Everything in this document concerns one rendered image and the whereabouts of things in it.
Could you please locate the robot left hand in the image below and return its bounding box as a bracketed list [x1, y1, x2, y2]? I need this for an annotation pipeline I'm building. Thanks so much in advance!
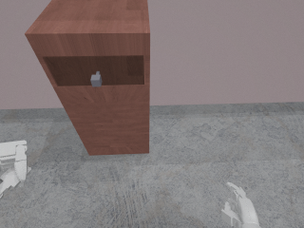
[0, 140, 31, 199]

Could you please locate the robot right hand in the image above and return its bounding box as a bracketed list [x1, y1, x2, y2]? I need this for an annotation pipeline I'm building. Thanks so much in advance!
[221, 181, 259, 228]

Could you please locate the cabinet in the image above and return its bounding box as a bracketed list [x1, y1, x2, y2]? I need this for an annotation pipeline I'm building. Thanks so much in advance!
[25, 0, 150, 156]

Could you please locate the drawer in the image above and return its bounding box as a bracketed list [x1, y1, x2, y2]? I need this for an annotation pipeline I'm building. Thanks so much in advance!
[44, 55, 144, 86]

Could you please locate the handle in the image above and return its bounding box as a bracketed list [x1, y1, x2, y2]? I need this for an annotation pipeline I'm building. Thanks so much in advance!
[90, 71, 103, 87]

